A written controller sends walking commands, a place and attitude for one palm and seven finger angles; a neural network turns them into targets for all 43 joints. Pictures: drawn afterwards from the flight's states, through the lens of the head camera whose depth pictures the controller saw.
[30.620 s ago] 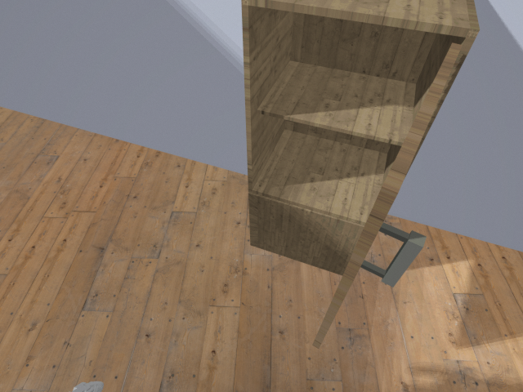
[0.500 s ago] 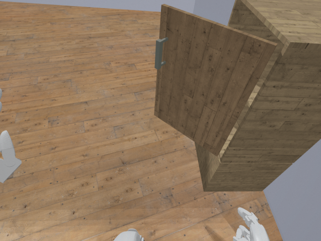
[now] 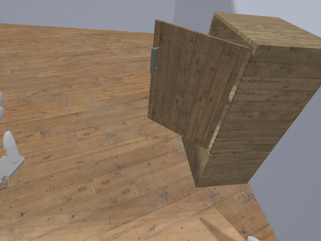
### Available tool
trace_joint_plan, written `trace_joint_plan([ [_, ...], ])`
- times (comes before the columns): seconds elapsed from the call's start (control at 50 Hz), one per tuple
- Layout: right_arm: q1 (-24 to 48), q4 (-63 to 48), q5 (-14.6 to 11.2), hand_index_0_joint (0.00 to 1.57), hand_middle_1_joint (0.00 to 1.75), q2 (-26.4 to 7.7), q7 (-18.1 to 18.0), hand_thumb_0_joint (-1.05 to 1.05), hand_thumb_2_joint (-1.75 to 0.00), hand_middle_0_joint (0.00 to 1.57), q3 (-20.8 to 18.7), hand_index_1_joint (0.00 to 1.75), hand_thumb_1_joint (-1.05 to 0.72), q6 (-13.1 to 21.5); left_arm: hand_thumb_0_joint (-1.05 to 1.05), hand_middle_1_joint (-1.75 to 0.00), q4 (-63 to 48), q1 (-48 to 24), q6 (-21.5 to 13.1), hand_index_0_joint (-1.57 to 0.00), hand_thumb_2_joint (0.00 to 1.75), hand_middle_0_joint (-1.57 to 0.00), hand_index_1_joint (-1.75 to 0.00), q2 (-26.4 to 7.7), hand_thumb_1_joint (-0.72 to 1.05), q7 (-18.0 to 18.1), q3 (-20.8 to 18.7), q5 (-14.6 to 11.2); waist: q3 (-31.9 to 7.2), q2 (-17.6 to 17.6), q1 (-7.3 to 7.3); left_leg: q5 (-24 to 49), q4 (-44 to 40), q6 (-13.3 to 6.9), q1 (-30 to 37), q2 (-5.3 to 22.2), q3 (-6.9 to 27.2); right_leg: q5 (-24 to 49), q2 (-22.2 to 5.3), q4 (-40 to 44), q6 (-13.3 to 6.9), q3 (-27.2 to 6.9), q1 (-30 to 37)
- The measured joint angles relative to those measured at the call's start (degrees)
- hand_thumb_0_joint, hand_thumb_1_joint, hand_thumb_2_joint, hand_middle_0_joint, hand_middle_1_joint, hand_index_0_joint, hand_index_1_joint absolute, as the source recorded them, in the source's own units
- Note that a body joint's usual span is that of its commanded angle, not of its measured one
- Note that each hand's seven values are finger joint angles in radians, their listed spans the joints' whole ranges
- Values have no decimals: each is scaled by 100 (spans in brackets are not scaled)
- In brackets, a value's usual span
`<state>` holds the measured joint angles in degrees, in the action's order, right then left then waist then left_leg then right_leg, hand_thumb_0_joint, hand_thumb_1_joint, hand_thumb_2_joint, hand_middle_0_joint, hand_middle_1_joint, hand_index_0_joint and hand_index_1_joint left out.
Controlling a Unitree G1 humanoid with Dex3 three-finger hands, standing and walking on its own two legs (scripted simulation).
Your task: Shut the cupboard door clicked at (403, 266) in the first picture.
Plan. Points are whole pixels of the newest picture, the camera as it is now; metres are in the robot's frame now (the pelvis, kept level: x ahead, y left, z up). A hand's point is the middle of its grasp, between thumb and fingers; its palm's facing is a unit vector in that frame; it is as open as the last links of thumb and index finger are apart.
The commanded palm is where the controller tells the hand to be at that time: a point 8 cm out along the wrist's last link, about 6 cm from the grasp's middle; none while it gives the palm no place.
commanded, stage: stop stepping back and stand still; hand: left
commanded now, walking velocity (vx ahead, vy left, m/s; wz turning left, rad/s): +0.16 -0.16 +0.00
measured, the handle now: (155, 59) +0.92 +0.08 +0.06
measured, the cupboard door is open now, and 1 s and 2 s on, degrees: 48 48 48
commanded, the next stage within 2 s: let the arm hang, fingers relaxed in 1.20 s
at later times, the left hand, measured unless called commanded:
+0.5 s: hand out of the picture +0.18 +0.32 +0.17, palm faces +0.45 -0.83 -0.33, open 7.5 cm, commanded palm +0.12 +0.35 +0.19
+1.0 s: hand (19, 153) +0.22 +0.30 +0.16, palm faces +0.33 -0.83 -0.44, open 7.5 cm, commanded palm +0.16 +0.34 +0.19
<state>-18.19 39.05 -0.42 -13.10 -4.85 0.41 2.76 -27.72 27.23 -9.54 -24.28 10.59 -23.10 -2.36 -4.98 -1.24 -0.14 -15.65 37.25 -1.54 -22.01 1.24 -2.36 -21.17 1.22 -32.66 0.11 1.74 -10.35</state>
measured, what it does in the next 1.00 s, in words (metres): steps on the spot: right foot, then left foot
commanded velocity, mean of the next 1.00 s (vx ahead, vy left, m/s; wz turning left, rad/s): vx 0.04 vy -0.07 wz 0.00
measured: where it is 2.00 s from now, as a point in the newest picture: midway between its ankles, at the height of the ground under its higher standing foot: outside the picture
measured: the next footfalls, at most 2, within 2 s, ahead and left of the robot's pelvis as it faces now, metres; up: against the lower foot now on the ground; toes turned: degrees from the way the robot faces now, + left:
right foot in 0.24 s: -0.02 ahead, -0.07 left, +0.00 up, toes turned -7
left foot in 0.48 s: +0.07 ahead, +0.15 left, +0.00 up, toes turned +3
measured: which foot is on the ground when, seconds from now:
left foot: down 0.00-0.26, up 0.28-0.46, down 0.48-1.00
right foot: down 0.00-0.02, up 0.04-0.22, down 0.24-0.50, up 0.52-0.76, down 0.78-1.00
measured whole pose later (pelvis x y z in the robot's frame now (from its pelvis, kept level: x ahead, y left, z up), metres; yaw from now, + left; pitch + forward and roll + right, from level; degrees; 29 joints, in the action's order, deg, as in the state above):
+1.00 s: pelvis +0.00 +0.05 +0.01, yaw -4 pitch +1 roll -1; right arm -11.7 35.3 -0.9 -10.0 -4.0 1.7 2.4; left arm -29.4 33.6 -8.2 -23.3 9.2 -22.4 -3.3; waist 0.2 -0.5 -0.5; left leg -14.0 30.3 -1.2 -17.3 3.3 -6.5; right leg -15.3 2.1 -26.2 -1.5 3.1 -12.0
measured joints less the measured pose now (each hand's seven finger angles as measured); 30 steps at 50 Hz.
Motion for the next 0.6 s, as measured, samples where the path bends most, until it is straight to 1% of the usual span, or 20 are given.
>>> trace_joint_plan([
  [0.02, 11, 66, -18, 21, 30, -4, -34, 1, -90, 20, -7, 30, -90, 1, 1, -30, 129, -101, 20, -21, 90, -21, -30, 30, 88, 18, -44, -1, 73, -44, -33, 149, 5, -129, 16, -57, -54, -94, -43, -130, -13, -61, -35],
  [0.04, 30, 106, -17, 21, 30, 8, -53, 2, -90, 20, 1, 30, -90, 9, 1, -30, 230, -134, 46, -21, 90, -21, -30, 59, 88, 28, -104, -7, 119, -70, -69, 223, -32, -212, 38, -79, -118, -289, -35, -314, -42, -141, -119],
  [0.08, 44, 103, 25, 20, 30, 92, -47, 2, -90, 20, 14, 30, -90, 67, 1, -30, 331, -99, 109, -21, 90, -20, -30, 85, 88, 8, -197, -16, 189, -77, -155, 371, -298, -247, 128, -69, -208, -499, 70, -780, -109, -195, -354],
  [0.12, 7, 41, 66, 20, 30, 203, 12, 2, -90, 20, 39, 30, -90, 164, 1, -30, 235, 22, 149, -20, 90, -20, -30, 69, 89, -41, -197, -13, 254, -56, -219, 575, -695, -221, 264, -33, -238, -517, 200, -900, -152, -85, -440],
  [0.16, -37, -55, 94, 20, 30, 288, 77, 2, -90, 20, 87, 30, -90, 206, 2, -30, 15, 248, 138, -20, 90, -20, -30, 45, 89, -84, -128, -16, 270, -6, -253, 676, -1034, -191, 361, 9, -260, -541, 307, -588, -184, 128, -347],
  [0.2, -54, -175, 109, 20, 30, 349, 114, 2, -90, 20, 131, 30, -90, 181, 2, -30, -208, 506, 112, -20, 90, -20, -30, -26, 89, -129, -64, -19, 255, 31, -275, 592, -1199, -134, 364, 9, -292, -514, 376, 20, -221, 329, -105],
  [0.22, -47, -247, 116, 20, 30, 375, 121, 2, -90, 20, 148, 30, -90, 147, 2, -30, -299, 622, 101, -20, 90, -20, -30, -103, 89, -146, -64, -18, 239, 14, -280, 486, -1179, -92, 301, -29, -323, -504, 378, 347, -266, 365, 33],
  [0.24, -28, -333, 126, 21, 30, 395, 123, 2, -90, 20, 158, 30, -90, 104, 2, -30, -384, 714, 91, -20, 90, -20, -30, -211, 89, -157, -97, -16, 221, -44, -272, 305, -1034, -33, 161, -96, -381, -549, 341, 639, -362, 300, 153],
  [0.28, 129, -362, 152, 21, 30, 348, 125, 2, -90, 20, 121, 30, -90, -5, 1, -30, -398, 698, 47, -21, 90, -21, -30, -293, 89, -179, -120, -8, 319, 74, -192, -129, -374, 117, -194, -49, -367, 124, 364, 719, -503, 268, 46],
  [0.3, 195, -311, 135, 21, 30, 330, 137, 2, -90, 20, 96, 30, -90, -53, 1, -30, -365, 653, 23, -21, 90, -21, -30, -331, 88, -169, -135, -10, 363, 86, -135, -314, 123, 170, -354, -57, -298, 469, 346, 653, -543, 256, -5],
  [0.32, 233, -243, 113, 21, 30, 312, 148, 1, -90, 20, 73, 30, -90, -95, 1, -30, -295, 603, -14, -21, 90, -21, -30, -335, 88, -147, -143, -10, 370, 81, -82, -474, 620, 197, -493, -68, -213, 639, 322, 572, -555, 232, -36],
  [0.34, 239, -182, 97, 21, 30, 291, 156, 1, -90, 20, 55, 30, -90, -135, 1, -30, -197, 559, -45, -21, 90, -21, -30, -299, 88, -120, -143, -2, 343, 79, -47, -572, 987, 209, -584, -53, -142, 630, 302, 507, -523, 206, -45],
  [0.38, 182, -109, 72, 21, 30, 243, 141, 1, -90, 20, 39, 30, -90, -199, 1, -30, 4, 470, -49, -21, 90, -21, -30, -158, 88, -65, -120, 24, 241, 53, -17, -599, 1221, 205, -604, 44, -86, 485, 242, 448, -421, 184, -31],
  [0.42, 105, -67, 57, 21, 30, 186, 82, 2, -90, 20, 27, 30, -90, -204, 1, -30, 129, 308, 8, -21, 90, -21, -30, 1, 88, -17, -53, 55, 189, 2, -9, -559, 919, 173, -403, 174, -110, 365, 149, 372, -360, 224, -7],
  [0.48, 33, -80, 61, 21, 30, 45, -21, 2, -90, 20, -10, 30, -90, -113, 1, -30, 75, 81, 52, -21, 90, -21, -30, 199, 88, 23, 80, 79, 227, -15, -49, -363, 13, 104, 131, 286, -152, 110, 4, 5, -228, 355, -63],
  [0.5, 81, -81, 56, 21, 30, 28, -53, 2, -90, 20, -31, 30, -90, -78, 1, -30, 16, 22, 52, -21, 90, -21, -30, 224, 88, 17, 81, 68, 311, -67, -56, 39, -44, 49, 151, 225, -192, -55, -62, -233, -203, 324, -129],
  [0.52, 161, -74, 56, 21, 30, 42, -73, 2, -90, 20, -40, 30, -90, -51, 1, -30, -29, -3, 40, -21, 90, -21, -30, 228, 88, 9, 52, 54, 397, -132, -51, 152, 26, -21, 147, 161, -248, -292, -87, -476, -192, 211, -216],
  [0.56, 316, -75, 88, 20, 30, 142, -66, 2, -90, 20, -27, 30, -90, 25, 1, -30, -72, 35, -2, -21, 90, -21, -30, 162, 88, -26, -60, 35, 501, -210, -68, 126, -32, -122, 212, 90, -341, -516, -33, -973, -166, -8, -460],
  [0.6, 399, -121, 116, 20, 30, 282, -4, 2, -90, 20, 19, 30, -90, 129, 1, -30, -147, 108, -23, -21, 90, -21, -30, 36, 88, -67, -168, 29, 560, -224, -97, 185, -306, -156, 332, 61, -358, -416, 25, -1110, -127, -61, -608],
])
